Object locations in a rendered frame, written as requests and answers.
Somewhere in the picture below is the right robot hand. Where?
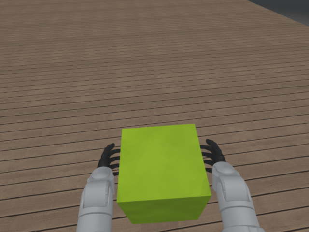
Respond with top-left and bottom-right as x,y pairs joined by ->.
200,139 -> 226,173

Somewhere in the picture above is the left robot hand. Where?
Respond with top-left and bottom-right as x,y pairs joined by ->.
97,143 -> 121,176

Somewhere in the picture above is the left robot forearm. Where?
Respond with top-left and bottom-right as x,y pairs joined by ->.
76,167 -> 115,232

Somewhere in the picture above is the right robot forearm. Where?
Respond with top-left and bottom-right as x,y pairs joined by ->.
212,161 -> 265,232

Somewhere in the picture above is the carton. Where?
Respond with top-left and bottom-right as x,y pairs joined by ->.
117,124 -> 211,224

